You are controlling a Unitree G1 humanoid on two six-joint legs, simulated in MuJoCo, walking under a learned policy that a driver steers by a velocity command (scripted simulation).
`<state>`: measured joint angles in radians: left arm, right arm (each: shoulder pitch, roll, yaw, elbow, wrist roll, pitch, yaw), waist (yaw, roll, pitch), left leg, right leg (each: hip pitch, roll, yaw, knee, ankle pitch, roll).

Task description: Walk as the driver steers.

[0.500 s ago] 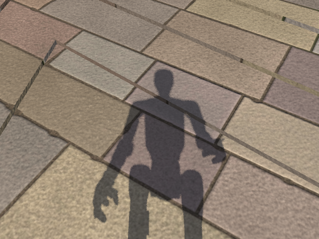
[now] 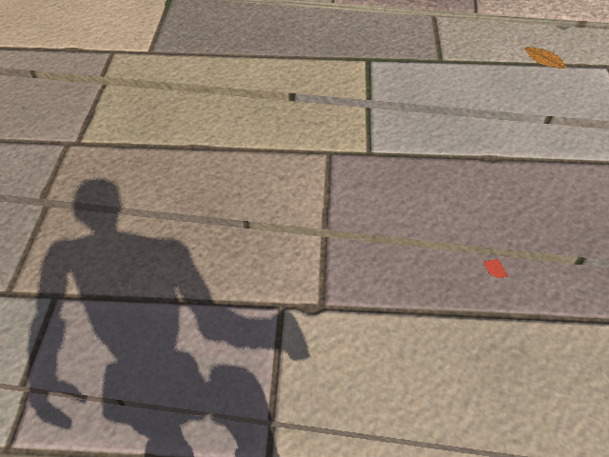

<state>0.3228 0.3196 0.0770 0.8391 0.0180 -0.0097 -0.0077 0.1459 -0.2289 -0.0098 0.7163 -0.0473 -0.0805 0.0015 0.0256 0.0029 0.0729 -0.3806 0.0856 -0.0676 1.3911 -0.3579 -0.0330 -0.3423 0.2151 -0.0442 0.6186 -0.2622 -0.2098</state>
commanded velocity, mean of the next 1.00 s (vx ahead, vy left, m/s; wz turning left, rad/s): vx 0.65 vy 0.00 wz -0.04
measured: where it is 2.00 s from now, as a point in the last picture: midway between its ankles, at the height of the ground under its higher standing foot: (401, 320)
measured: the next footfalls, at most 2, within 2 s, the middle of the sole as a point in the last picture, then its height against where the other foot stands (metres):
left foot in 0.28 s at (260, 416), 0.03 m higher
right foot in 0.56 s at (394, 415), level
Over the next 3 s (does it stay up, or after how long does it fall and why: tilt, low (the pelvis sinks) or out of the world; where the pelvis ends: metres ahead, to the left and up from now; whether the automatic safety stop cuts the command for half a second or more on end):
stays up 1.31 0.13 0.07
